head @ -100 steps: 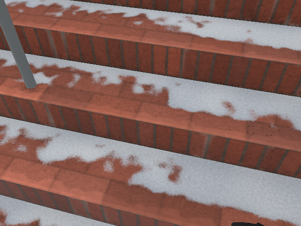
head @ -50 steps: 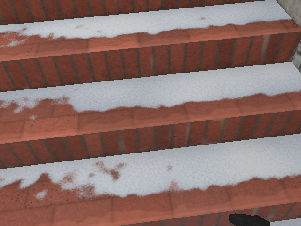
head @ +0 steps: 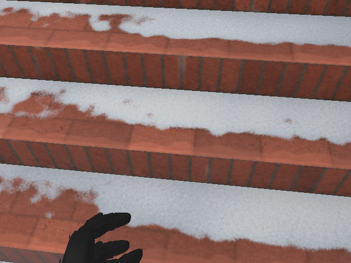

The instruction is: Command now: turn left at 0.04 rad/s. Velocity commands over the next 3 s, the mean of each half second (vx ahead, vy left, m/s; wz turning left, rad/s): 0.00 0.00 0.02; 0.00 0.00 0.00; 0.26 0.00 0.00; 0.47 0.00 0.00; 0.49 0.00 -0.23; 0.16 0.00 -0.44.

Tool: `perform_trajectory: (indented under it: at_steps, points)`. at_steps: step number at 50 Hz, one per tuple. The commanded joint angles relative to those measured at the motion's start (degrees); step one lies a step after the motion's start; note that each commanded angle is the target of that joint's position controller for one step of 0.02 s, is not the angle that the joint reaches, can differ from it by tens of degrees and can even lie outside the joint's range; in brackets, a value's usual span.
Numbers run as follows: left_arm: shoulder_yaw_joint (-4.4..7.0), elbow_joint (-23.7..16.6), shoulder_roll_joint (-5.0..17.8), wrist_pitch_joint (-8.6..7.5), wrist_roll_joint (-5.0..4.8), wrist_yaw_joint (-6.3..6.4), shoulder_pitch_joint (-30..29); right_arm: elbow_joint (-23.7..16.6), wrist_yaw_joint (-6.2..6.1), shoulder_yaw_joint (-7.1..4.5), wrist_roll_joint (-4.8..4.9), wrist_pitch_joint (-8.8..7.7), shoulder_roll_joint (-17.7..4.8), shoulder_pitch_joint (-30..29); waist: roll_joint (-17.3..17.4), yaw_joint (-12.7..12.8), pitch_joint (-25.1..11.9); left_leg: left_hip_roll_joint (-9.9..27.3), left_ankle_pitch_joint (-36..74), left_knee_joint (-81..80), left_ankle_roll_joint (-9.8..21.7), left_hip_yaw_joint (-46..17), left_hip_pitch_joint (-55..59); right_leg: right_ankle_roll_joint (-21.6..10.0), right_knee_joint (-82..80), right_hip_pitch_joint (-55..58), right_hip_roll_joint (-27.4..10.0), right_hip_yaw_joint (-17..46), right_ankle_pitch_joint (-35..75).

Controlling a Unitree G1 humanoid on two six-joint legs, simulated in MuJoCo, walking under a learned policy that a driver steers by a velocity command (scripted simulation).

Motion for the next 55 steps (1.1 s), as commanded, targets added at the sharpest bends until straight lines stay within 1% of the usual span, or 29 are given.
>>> perform_trajectory:
  at_steps: [1, 2, 3, 5, 7, 10, 14, 21, 28, 31, 32, 34, 35, 36, 37, 38, 39, 40, 41, 44, 45, 46, 47, 48, 49, 50, 52, 54, 55]
  points:
    - [4.93, 3.10, 12.60, -1.23, 2.34, 1.04, 19.89, -8.79, 3.58, -1.39, 2.15, -0.42, -6.43, -3.25, -19.61, 9.92, -16.93, -1.54, 25.72, 27.27, 1.02, 4.72, -20.97, -7.66, -32.41, 40.71, -9.90, 28.29, 21.70]
    - [4.58, 3.05, 11.62, -0.16, 2.66, 1.76, 18.31, -8.14, 3.80, -1.43, 0.00, 0.67, -4.99, -3.88, -26.78, 10.88, -19.75, -6.78, -7.99, 45.70, 0.07, -1.26, -19.78, -12.58, -48.09, 34.39, -14.72, 47.87, 19.71]
    - [4.65, 1.53, 11.78, -0.33, 1.65, 1.95, 10.87, -8.97, 3.67, -1.05, -2.23, 1.28, -1.32, -3.74, -21.43, 6.94, -13.02, -8.78, -9.37, 63.91, -0.57, -8.83, -25.65, -12.39, -49.39, 25.78, -15.24, 47.81, 7.19]
    - [3.02, 4.40, 6.52, -1.32, 1.52, 2.58, 1.88, -11.64, 1.91, 0.15, -2.99, 2.51, 0.71, -7.33, -11.93, 0.60, 2.82, -6.59, -2.76, 67.34, 0.63, -5.61, -33.88, -6.85, -44.46, 12.01, -10.84, 31.57, -9.76]
    - [2.42, 7.61, 3.23, -2.91, 1.99, 2.95, 2.86, -10.15, 0.77, 0.55, -4.51, 3.44, 1.86, -1.98, -8.42, -2.19, 2.79, -9.04, 5.06, 72.34, 1.48, -2.00, -32.89, -5.51, -37.58, 8.98, -6.66, 20.31, -1.37]
    - [2.88, 10.68, 3.40, -4.46, 2.19, 2.70, 6.39, -8.91, 0.06, 0.82, -3.64, 3.69, 2.11, -0.06, -7.74, -2.17, -0.59, -10.01, 10.88, 79.58, 0.83, -2.96, -37.47, -6.00, -37.64, 14.14, -7.31, 17.58, 12.19]
    - [3.95, 13.33, 5.40, -5.80, 2.37, 2.85, 9.29, -9.16, 0.39, 0.79, -3.52, 3.98, 0.83, -3.33, -6.86, -0.28, -1.90, -9.09, 9.70, 80.50, -0.46, -1.85, -41.89, -7.94, -38.73, 18.18, -9.22, 18.51, 9.61]
    - [5.23, 15.03, 6.45, -5.00, 2.80, 4.69, 12.22, -11.26, 0.92, 1.00, -3.40, 5.70, 1.50, -7.61, -7.36, 3.21, -2.13, -2.96, 2.78, 70.74, -3.76, 0.28, -43.25, -11.77, -40.57, 25.26, -12.18, 25.55, 5.92]
    - [5.69, 14.70, 7.43, -4.84, 4.00, 5.30, 13.07, -12.98, 1.93, 1.52, -2.58, 5.48, 3.22, -8.22, -7.71, 4.64, -1.94, 0.44, -4.33, 51.12, -1.18, -0.68, -35.10, -9.04, -35.95, 24.95, -11.79, 25.57, 6.81]
    - [5.78, 13.72, 8.81, -2.97, 3.98, 4.97, 13.10, -13.32, 2.39, 1.72, -1.98, 4.99, 3.58, -6.63, -8.98, 4.51, -3.11, 1.35, -9.55, 33.63, 0.27, -0.86, -28.36, -5.68, -30.32, 27.79, -10.01, 23.64, 14.86]
    - [5.65, 12.88, 8.48, -2.08, 3.63, 4.51, 12.06, -12.15, 2.37, 2.27, -1.26, 4.49, 4.62, -3.04, -6.43, 2.70, -4.21, 0.59, -4.65, 19.45, 0.75, 1.84, -21.77, -3.25, -26.40, 28.51, -7.69, 18.44, 20.17]
    - [6.18, 12.91, 7.49, -0.66, 2.36, 2.48, 13.80, -7.54, 1.41, 1.92, -1.05, 2.08, 3.12, 2.25, 9.00, 3.59, -3.42, 0.62, 24.73, 3.98, 1.46, 5.63, -5.54, 1.78, -12.29, 23.80, 1.12, 3.32, 21.07]
    - [6.44, 13.81, 6.68, -0.25, 2.03, 2.07, 13.70, -6.95, 0.52, 2.06, -1.22, 2.01, 3.97, 1.40, 8.17, 3.39, -1.72, 2.99, 33.53, -1.09, 2.61, 2.17, -1.59, 1.00, -4.15, 18.29, 4.29, 3.46, 7.38]
    - [7.72, 14.88, 6.95, 0.06, 3.13, 1.31, 19.42, -7.51, -0.20, 1.21, -2.75, 1.69, -1.55, -2.96, 11.52, 7.59, -2.57, 5.43, 59.72, 7.77, 2.40, 1.18, 9.77, 2.11, 10.00, 7.63, 12.30, 3.23, -5.19]
    - [7.99, 13.94, 8.34, -0.68, 3.05, 0.67, 19.53, -9.73, -1.02, 0.49, -4.17, 1.91, -4.47, -5.48, 6.32, 8.18, -5.17, 8.35, 67.54, 15.13, 2.09, 1.38, 15.45, 3.69, 15.69, 0.11, 12.70, 4.01, -8.98]
    - [7.89, 11.19, 10.40, -0.28, 3.26, 0.70, 17.50, -12.00, -1.06, -0.08, -6.45, 2.53, -7.29, -12.07, 2.24, 11.55, -5.21, 7.82, 58.05, 16.32, 3.22, 1.51, 12.26, 5.07, 14.65, 0.63, 12.19, 0.81, -5.64]
    - [7.80, 10.19, 11.24, 0.20, 3.13, 1.35, 17.89, -14.17, -0.92, -0.11, -6.55, 2.72, -7.24, -16.41, 2.22, 12.97, -5.67, 8.24, 50.37, 16.29, 4.04, 1.37, 8.33, 6.34, 11.21, 3.72, 10.83, -2.76, -6.16]
    - [7.65, 9.01, 11.82, 0.92, 3.02, 1.87, 18.05, -14.78, -0.87, 0.05, -5.94, 2.67, -6.48, -17.98, 5.56, 13.73, -5.35, 8.64, 44.89, 15.63, 4.78, 1.32, 5.36, 6.80, 5.13, 7.19, 9.11, -4.32, -10.18]
    - [8.02, 9.10, 13.47, 1.98, 3.12, 2.13, 19.18, -15.60, -1.03, 0.08, -5.68, 2.52, -5.51, -18.89, 4.54, 13.42, -4.96, 7.79, 41.43, 14.96, 4.35, 2.36, 4.12, 6.34, -1.29, 11.39, 8.20, -6.37, -13.14]
    - [6.78, 6.98, 10.31, 4.51, 2.65, 3.06, 22.71, -15.87, -1.07, -0.53, -2.21, 1.96, -6.75, -18.25, 2.88, 14.86, -6.68, 6.38, 40.98, 24.78, 1.82, 3.76, 2.76, -0.61, -24.92, 24.69, 3.44, -8.99, -7.82]
    - [5.88, 8.19, 7.76, 4.67, 2.96, 3.45, 26.95, -16.52, -0.39, -0.05, -1.57, 2.17, -4.89, -19.61, -2.54, 16.31, -8.69, 3.19, 23.60, 36.38, 1.34, 4.13, -4.52, -2.68, -30.25, 34.13, 1.32, -5.21, 3.45]
    - [3.89, 9.22, 3.78, 3.95, 3.60, 3.55, 28.86, -18.73, 0.80, 1.60, -1.68, 2.44, 1.62, -25.72, -11.85, 17.81, -6.11, -4.90, -23.78, 58.83, 0.72, 3.81, -18.43, -6.15, -37.22, 38.45, -4.14, 3.94, 16.34]
    - [2.26, 7.44, 2.69, 1.90, 4.19, 3.35, 25.38, -23.69, 1.71, 3.02, -1.73, 3.86, 6.65, -30.46, -11.72, 15.24, -0.12, -16.39, -29.75, 74.11, -1.40, -7.47, -26.96, -7.74, -31.82, 25.41, -3.42, 16.28, 18.93]
    - [3.22, 0.21, 10.27, 0.57, 4.63, 3.30, 9.82, -24.91, 1.84, 2.55, -1.55, 4.92, 4.97, -19.16, -11.19, 3.92, 0.07, -16.59, -21.19, 78.87, -0.92, -14.05, -30.21, -9.27, -41.71, 14.95, -13.51, 36.06, 4.76]
    - [3.39, -3.86, 10.83, -0.35, 3.90, 3.12, 3.51, -22.89, 1.37, 1.29, -3.52, 5.63, -0.88, -12.75, -2.58, 0.92, 2.06, -12.94, -14.81, 78.88, -1.77, -10.15, -23.96, -7.03, -42.82, 6.58, -13.06, 34.56, -1.26]
    - [2.51, -4.20, 10.41, -1.07, 4.52, 3.37, 2.51, -19.25, 1.15, -0.18, -3.84, 6.53, -3.80, -4.94, 0.13, -2.93, 0.97, -12.48, -10.13, 77.56, -3.08, -1.87, -18.21, -4.73, -37.61, 4.35, -8.66, 23.70, 1.88]
    - [1.87, -3.71, 10.70, -2.80, 4.31, 3.79, -1.35, -16.34, 0.91, -1.74, -3.81, 8.74, -8.30, 3.58, -4.24, -6.10, -2.62, -11.32, -5.57, 77.70, -3.26, 7.10, -7.88, -6.79, -29.87, -3.26, -5.53, 16.21, 14.20]
    - [1.69, -2.11, 10.36, -2.88, 5.98, 3.52, 1.82, -17.18, 1.82, -0.15, -1.62, 8.43, -7.17, 2.94, -6.63, -5.17, -0.20, -6.38, -10.27, 43.02, 0.66, 14.10, -7.63, -2.39, -25.30, 0.98, -1.61, 7.73, 12.02]
    - [1.86, -1.20, 9.63, -2.04, 5.95, 3.86, 4.89, -15.90, 1.57, 1.12, -1.67, 7.69, -4.55, 2.73, -6.31, -3.11, 0.09, -5.69, -6.31, 23.20, 2.83, 18.80, -5.05, -1.26, -20.75, 4.63, 0.86, 4.16, 9.74]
